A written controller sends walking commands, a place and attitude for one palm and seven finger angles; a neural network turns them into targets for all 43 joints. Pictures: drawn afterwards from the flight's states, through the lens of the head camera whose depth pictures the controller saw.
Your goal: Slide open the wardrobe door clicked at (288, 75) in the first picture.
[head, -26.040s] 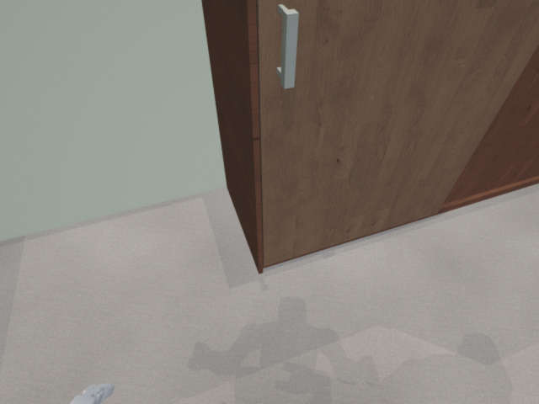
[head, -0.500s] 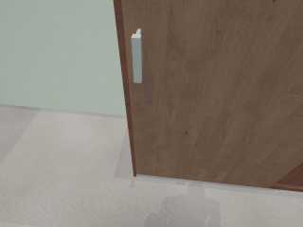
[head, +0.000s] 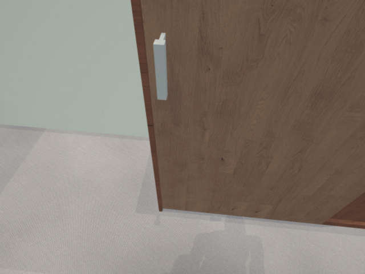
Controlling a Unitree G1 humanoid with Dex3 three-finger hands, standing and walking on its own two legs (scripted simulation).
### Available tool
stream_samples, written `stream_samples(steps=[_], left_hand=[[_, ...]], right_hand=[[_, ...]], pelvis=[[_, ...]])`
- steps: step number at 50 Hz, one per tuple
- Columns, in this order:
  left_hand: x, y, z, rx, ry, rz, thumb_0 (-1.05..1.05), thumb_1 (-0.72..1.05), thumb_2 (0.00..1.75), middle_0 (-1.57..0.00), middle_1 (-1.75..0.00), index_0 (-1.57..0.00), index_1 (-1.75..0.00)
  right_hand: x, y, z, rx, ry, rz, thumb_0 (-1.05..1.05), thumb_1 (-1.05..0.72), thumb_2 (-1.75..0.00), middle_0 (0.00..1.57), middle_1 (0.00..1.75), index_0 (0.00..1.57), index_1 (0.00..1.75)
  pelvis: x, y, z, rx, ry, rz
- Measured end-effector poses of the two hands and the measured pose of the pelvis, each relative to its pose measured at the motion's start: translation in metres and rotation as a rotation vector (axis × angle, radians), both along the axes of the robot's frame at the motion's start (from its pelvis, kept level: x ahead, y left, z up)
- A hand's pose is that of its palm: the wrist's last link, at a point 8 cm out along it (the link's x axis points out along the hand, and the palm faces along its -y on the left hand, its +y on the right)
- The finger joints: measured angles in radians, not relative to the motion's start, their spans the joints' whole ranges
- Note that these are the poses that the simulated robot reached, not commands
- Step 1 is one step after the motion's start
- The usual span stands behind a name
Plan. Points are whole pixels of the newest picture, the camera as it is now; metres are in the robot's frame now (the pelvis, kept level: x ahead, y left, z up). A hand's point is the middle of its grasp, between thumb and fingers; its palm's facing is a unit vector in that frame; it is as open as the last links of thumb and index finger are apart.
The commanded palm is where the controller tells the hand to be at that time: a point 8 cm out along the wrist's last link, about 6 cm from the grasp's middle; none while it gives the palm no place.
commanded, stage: look again from close up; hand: left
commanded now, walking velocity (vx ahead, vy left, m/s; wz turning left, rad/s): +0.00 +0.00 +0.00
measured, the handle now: (162, 67) +0.54 +0.09 +0.18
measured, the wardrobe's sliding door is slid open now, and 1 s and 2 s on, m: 0.00 0.00 0.00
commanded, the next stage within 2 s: raise the hand with hooked fingers in 0.62 s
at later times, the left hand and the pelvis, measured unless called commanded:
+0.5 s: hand out of the picture +0.00 +0.16 -0.18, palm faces +0.01 -0.99 -0.17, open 7.4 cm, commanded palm none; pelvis +0.01 +0.00 +0.00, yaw -1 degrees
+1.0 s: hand (117, 205) +0.24 +0.15 +0.04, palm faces +0.06 -1.00 -0.03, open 7.8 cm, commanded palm +0.14 +0.23 -0.02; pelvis +0.02 -0.01 -0.03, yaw +2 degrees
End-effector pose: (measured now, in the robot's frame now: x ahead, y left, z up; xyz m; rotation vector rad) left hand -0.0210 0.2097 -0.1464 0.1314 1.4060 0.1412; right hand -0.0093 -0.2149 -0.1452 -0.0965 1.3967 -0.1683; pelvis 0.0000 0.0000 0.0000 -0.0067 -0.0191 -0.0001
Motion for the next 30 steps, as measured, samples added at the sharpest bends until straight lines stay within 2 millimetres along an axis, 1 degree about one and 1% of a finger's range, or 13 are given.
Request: stream_samples(steps=[9, 22, 30], left_hand=[[0.002, 0.001, 0.001, 0.003, 0.012, 0.002, 0.0, 0.91, 0.9, -0.2, -0.3, -0.2, -0.29], [0.018, 0.001, 0.0, -0.003, -0.011, -0.012, 0.0, 0.9, 0.9, -0.2, -0.3, -0.2, -0.29], [0.024, 0.003, 0.001, 0.0, -0.009, -0.018, 0.0, 0.9, 0.9, -0.2, -0.3, -0.2, -0.29]], right_hand=[[0.005, 0.001, 0.0, 0.0, 0.004, -0.001, 0.0, -0.9, -0.9, 0.2, 0.3, 0.2, 0.3], [0.015, -0.002, 0.002, -0.011, -0.01, 0.0, 0.0, -0.91, -0.9, 0.2, 0.3, 0.2, 0.3], [0.018, -0.002, 0.002, -0.013, -0.007, -0.001, 0.0, -0.91, -0.9, 0.2, 0.3, 0.2, 0.3]], pelvis=[[0.006, 0.001, 0.001, 0.002, 0.001, -0.004], [0.012, 0.001, 0.001, 0.003, 0.0, -0.008], [0.016, 0.001, 0.002, 0.004, 0.001, -0.012]])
